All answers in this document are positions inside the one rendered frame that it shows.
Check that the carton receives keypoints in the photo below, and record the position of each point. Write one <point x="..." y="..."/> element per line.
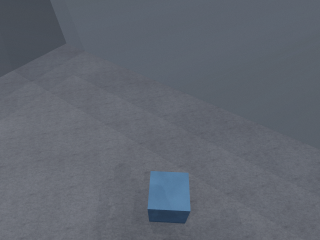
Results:
<point x="169" y="197"/>

